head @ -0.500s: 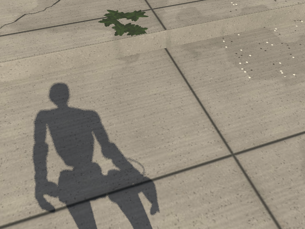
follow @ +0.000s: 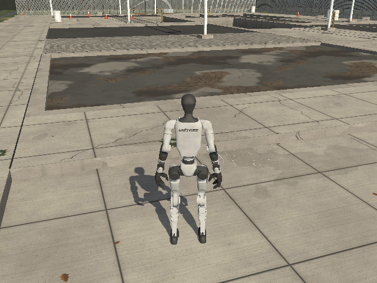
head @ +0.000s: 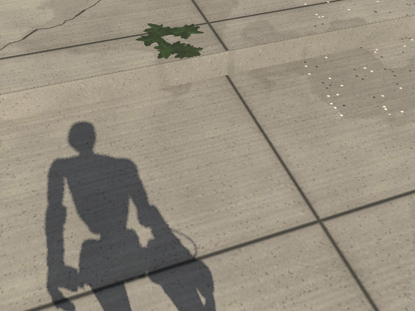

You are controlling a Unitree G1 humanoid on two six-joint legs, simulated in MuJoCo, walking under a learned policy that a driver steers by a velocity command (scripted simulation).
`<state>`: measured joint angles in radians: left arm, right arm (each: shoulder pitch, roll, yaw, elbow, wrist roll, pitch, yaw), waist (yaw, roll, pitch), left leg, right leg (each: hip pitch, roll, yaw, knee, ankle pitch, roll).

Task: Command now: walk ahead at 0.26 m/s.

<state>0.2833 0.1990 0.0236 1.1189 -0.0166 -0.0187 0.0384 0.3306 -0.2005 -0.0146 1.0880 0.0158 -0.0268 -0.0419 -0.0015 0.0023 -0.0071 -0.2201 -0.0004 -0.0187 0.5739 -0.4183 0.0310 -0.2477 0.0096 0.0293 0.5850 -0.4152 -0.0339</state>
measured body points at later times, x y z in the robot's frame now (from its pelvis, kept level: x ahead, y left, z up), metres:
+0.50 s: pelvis +0.20 +0.00 -0.01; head +0.23 +0.00 +0.44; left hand +0.07 +0.23 -0.14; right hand +0.44 -0.21 -0.10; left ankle +0.39 +0.12 -0.71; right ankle +0.00 -0.12 -0.73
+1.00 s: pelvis +0.47 +0.02 +0.01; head +0.49 +0.01 +0.46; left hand +0.66 +0.26 -0.10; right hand +0.45 -0.25 -0.13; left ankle +0.39 +0.11 -0.73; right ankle +0.67 -0.15 -0.69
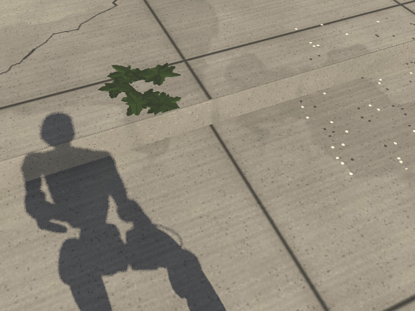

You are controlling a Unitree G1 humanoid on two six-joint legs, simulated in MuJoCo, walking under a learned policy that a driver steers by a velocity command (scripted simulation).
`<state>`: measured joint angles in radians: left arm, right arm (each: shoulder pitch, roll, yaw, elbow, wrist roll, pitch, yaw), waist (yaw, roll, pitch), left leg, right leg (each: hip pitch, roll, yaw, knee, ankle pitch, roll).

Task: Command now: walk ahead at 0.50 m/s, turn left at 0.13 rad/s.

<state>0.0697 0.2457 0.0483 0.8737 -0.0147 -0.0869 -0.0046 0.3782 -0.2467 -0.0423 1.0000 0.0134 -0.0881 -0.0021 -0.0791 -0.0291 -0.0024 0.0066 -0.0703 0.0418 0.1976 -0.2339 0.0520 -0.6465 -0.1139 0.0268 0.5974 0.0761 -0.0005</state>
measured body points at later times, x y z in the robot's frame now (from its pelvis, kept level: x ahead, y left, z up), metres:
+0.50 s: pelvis +0.27 -0.03 +0.00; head +0.29 -0.02 +0.45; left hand +0.22 +0.24 -0.14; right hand +0.49 -0.24 -0.11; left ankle +0.40 +0.16 -0.69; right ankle +0.21 -0.15 -0.74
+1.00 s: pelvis +0.52 +0.11 +0.00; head +0.54 +0.14 +0.45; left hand +0.56 +0.41 -0.11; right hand +0.69 -0.12 -0.11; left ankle +0.45 +0.14 -0.74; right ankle +0.75 +0.03 -0.69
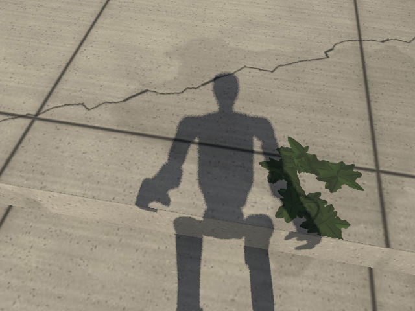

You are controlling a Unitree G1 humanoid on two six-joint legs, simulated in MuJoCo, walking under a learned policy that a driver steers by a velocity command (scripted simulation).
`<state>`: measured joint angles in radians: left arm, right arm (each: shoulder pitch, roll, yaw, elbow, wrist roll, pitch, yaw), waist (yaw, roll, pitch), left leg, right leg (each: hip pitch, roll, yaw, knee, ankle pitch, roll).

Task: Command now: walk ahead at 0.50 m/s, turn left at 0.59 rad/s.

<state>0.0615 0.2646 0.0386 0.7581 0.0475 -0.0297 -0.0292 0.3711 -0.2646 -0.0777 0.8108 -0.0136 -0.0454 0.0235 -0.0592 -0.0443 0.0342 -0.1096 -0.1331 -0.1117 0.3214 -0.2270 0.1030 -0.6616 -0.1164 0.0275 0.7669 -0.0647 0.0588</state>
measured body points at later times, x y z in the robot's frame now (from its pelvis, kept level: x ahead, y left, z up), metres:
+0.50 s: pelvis +0.27 -0.03 +0.00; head +0.30 -0.03 +0.45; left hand +0.19 +0.23 -0.13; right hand +0.49 -0.22 -0.11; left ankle +0.34 +0.13 -0.70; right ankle +0.22 -0.14 -0.74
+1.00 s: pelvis +0.49 +0.06 +0.00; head +0.49 +0.07 +0.45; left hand +0.56 +0.33 -0.14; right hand +0.49 -0.20 -0.14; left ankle +0.41 +0.11 -0.74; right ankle +0.52 -0.06 -0.57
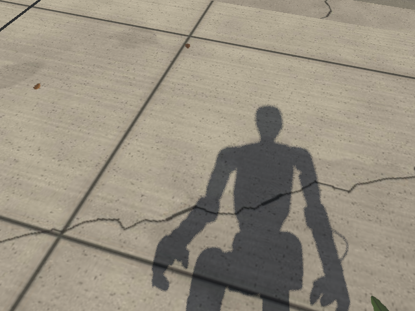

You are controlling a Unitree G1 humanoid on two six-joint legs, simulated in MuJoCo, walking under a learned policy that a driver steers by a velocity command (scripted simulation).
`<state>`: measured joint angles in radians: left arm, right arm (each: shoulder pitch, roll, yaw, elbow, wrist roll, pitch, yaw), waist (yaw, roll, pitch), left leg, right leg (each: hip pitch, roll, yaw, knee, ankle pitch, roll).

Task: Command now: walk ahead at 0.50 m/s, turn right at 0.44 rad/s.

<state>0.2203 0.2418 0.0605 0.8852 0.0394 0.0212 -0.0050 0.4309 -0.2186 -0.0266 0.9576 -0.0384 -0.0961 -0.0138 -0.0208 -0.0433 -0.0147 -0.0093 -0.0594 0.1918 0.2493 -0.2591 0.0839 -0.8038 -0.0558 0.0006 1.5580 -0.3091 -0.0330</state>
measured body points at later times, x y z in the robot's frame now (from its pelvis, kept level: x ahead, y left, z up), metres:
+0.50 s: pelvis +0.27 -0.08 +0.10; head +0.31 -0.08 +0.55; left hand +0.43 +0.14 -0.03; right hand +0.39 -0.35 +0.02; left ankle +0.33 +0.10 -0.43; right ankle +0.32 -0.11 -0.59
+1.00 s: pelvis +0.47 -0.06 +0.13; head +0.50 -0.07 +0.58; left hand +0.74 +0.10 +0.03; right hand +0.52 -0.39 +0.07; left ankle +0.62 -0.05 -0.59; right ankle +0.32 -0.11 -0.51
